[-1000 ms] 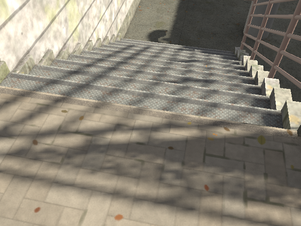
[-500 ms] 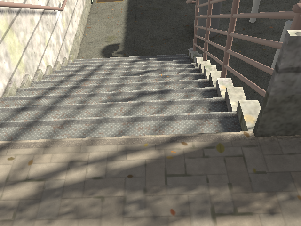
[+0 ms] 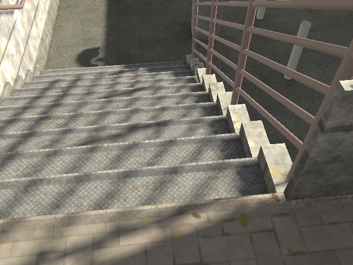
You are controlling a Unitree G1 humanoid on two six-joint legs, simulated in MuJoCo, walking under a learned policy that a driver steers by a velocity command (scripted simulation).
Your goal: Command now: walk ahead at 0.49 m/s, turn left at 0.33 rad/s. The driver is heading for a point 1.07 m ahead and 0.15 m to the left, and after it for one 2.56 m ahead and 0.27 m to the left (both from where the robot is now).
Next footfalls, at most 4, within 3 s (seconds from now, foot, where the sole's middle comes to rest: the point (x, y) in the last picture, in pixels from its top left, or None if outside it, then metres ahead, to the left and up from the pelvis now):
0.30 right None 0.36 -0.12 -0.77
0.84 left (119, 255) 0.52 0.23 -0.77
1.52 right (178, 187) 0.90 0.00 -0.94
2.02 left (132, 162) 1.16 0.26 -1.11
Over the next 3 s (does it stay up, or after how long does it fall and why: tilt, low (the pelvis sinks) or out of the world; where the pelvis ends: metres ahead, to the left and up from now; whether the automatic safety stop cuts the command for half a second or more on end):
stays up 1.15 0.17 -0.35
